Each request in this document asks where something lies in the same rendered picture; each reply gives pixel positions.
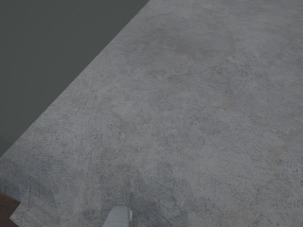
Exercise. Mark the cupboard door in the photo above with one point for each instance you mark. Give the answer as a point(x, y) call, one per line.
point(6, 222)

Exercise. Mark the robot left thigh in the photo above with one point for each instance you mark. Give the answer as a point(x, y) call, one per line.
point(119, 216)

